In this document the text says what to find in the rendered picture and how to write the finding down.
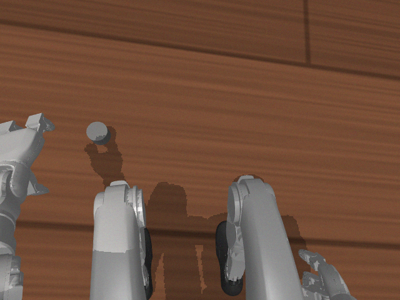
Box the tin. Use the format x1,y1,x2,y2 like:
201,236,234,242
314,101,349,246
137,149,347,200
86,122,111,145

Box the left robot hand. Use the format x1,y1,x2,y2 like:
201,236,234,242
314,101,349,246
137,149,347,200
0,113,55,196

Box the right robot hand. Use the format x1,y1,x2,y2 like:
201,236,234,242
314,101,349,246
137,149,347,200
298,249,350,300

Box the left robot arm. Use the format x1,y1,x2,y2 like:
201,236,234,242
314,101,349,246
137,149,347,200
0,161,31,300

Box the right robot foot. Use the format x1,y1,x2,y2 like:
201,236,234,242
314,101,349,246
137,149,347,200
216,221,243,296

